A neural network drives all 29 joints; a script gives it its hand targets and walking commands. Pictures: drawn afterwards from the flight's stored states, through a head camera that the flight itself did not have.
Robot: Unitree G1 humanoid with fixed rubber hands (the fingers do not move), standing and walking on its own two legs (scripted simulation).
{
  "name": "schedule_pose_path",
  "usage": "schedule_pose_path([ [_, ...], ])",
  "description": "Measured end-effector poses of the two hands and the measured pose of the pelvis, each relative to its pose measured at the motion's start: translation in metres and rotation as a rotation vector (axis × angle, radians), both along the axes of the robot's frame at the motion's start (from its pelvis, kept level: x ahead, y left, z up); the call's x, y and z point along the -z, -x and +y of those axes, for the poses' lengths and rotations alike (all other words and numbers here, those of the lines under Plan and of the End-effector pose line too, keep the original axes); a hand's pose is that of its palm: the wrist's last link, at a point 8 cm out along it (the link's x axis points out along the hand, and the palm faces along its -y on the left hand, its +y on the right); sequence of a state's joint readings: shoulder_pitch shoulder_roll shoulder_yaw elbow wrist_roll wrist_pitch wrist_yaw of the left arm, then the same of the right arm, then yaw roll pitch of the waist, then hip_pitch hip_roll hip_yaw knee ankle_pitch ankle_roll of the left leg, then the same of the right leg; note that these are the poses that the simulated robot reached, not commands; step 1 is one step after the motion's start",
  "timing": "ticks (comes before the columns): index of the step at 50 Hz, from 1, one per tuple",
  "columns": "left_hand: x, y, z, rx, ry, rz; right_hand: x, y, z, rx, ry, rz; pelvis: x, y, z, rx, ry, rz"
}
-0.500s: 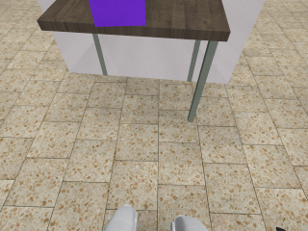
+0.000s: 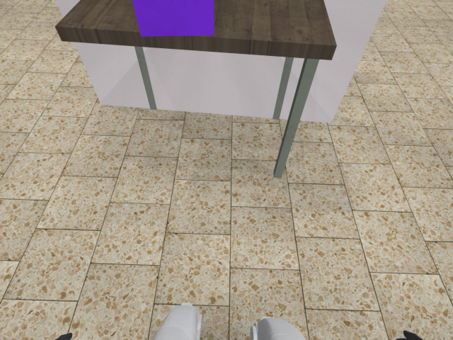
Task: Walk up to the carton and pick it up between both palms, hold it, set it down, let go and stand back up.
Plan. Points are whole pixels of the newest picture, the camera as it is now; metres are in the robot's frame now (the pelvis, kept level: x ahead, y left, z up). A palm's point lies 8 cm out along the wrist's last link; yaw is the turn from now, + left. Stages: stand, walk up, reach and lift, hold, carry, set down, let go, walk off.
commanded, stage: walk up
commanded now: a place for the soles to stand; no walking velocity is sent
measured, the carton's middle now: out of the picture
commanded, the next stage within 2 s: none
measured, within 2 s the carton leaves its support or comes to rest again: neither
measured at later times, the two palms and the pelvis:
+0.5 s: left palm out of the picture +0.07 +0.34 -0.11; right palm out of the picture +0.08 -0.32 -0.08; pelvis -0.01 +0.01 +0.00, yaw +0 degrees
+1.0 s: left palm out of the picture +0.04 +0.38 -0.09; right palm out of the picture +0.13 -0.28 -0.09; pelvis +0.03 +0.04 +0.00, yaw +2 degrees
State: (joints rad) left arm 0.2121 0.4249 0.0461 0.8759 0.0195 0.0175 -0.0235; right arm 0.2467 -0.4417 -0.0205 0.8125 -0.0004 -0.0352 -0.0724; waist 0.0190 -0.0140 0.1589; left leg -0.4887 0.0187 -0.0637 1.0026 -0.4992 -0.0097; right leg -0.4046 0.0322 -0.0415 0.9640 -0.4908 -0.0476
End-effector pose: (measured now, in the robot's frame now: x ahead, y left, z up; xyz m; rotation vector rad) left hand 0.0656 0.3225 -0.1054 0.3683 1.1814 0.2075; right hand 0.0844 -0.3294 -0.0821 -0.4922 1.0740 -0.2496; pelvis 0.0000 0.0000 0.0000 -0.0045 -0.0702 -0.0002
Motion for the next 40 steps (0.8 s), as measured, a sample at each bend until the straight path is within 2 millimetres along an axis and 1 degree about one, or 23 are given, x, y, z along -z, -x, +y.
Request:
schedule_pose_path([
  [2,0.001,0.005,0.002,-0.007,0.003,0.010,0.002,0.000,0.005,-0.002,-0.007,0.001,0.001,0.000,0.004,0.000,0.006,0.000],
  [4,0.002,0.006,0.006,-0.008,0.008,0.010,0.003,0.000,0.011,-0.003,-0.011,0.002,0.001,0.000,0.009,0.000,0.012,0.000],
  [8,0.002,-0.005,0.011,0.003,0.015,-0.019,0.000,0.005,0.020,0.004,-0.014,-0.005,0.000,0.003,0.015,0.002,0.017,-0.005],
  [12,-0.001,-0.019,0.011,0.016,0.005,-0.066,-0.001,0.008,0.017,0.004,-0.010,-0.016,0.000,0.007,0.011,0.002,0.013,-0.015],
  [14,-0.003,-0.020,0.010,0.021,-0.005,-0.076,0.000,0.009,0.012,0.004,-0.011,-0.024,0.002,0.009,0.007,0.002,0.006,-0.020],
  [17,-0.004,-0.014,0.007,0.019,-0.012,-0.069,0.000,0.008,0.006,0.004,-0.012,-0.028,0.002,0.010,0.001,0.002,-0.001,-0.022],
  [22,-0.003,-0.002,0.009,0.008,-0.010,-0.041,0.001,0.007,0.008,-0.004,-0.013,-0.023,0.002,0.010,0.005,0.001,0.004,-0.019],
  [25,0.000,-0.002,0.013,0.008,-0.004,-0.040,-0.001,0.006,0.012,-0.005,-0.010,-0.021,0.002,0.009,0.010,0.001,0.011,-0.018],
  [28,0.001,-0.009,0.013,0.013,0.005,-0.055,-0.003,0.006,0.015,-0.004,-0.006,-0.024,0.002,0.009,0.012,0.002,0.013,-0.018],
  [31,0.000,-0.017,0.011,0.018,0.004,-0.071,-0.004,0.007,0.012,-0.005,-0.004,-0.024,0.001,0.009,0.010,0.001,0.009,-0.017],
  [33,-0.001,-0.018,0.008,0.020,-0.002,-0.075,-0.003,0.006,0.008,-0.005,-0.006,-0.027,0.002,0.009,0.006,0.001,0.004,-0.019],
  [36,-0.002,-0.013,0.003,0.018,-0.010,-0.064,-0.001,0.004,0.001,-0.005,-0.011,-0.030,0.002,0.009,-0.001,0.001,-0.006,-0.019],
  [40,-0.003,-0.002,0.002,0.006,-0.009,-0.034,0.001,0.002,0.001,-0.008,-0.016,-0.023,0.001,0.006,-0.001,0.000,-0.005,-0.013],
])
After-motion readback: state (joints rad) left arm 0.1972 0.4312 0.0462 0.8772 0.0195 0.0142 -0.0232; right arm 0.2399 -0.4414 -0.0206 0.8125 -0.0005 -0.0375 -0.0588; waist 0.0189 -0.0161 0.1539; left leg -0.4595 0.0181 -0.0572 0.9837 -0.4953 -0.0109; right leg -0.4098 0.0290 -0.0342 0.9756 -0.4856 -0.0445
